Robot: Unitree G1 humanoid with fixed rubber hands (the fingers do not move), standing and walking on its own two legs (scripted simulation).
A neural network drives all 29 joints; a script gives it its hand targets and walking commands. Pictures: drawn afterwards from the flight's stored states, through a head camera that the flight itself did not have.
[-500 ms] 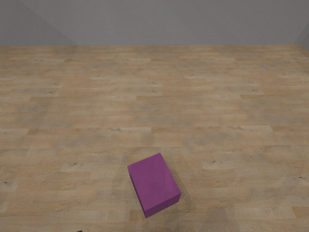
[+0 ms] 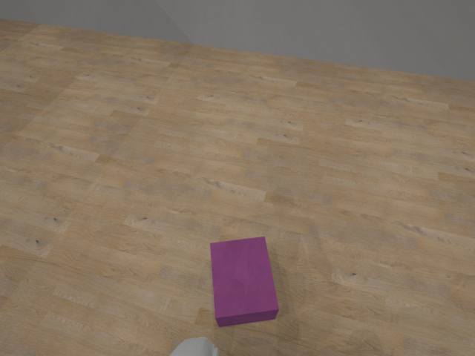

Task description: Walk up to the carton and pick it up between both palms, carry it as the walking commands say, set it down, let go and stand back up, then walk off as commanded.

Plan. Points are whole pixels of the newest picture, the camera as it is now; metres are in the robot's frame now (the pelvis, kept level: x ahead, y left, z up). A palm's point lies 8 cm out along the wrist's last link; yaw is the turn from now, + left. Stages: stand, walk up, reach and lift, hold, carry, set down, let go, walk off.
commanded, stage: walk up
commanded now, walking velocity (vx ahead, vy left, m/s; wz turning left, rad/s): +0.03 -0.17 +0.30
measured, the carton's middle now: (242, 281) +0.44 +0.03 -0.69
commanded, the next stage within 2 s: stand in 0.96 s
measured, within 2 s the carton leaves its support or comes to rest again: neither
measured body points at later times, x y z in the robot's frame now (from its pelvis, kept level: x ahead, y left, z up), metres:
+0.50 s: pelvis +0.00 -0.03 -0.01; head +0.04 -0.04 +0.44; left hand +0.04 +0.25 -0.13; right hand +0.13 -0.27 -0.15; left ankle -0.02 +0.06 -0.72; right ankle +0.01 -0.16 -0.74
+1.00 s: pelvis -0.01 +0.02 +0.00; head +0.00 +0.03 +0.45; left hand -0.01 +0.26 -0.16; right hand +0.10 -0.22 -0.13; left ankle -0.03 +0.13 -0.74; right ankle +0.01 -0.15 -0.74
